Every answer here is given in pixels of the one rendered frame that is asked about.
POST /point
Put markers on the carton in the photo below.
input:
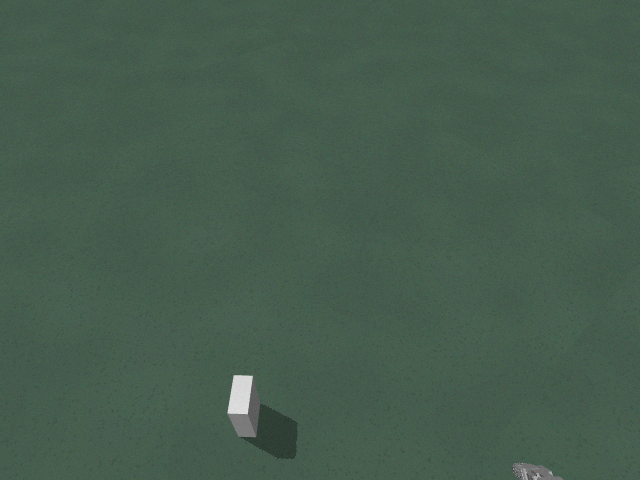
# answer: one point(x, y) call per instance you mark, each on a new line
point(244, 405)

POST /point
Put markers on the right robot hand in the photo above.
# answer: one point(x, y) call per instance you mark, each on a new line
point(524, 471)

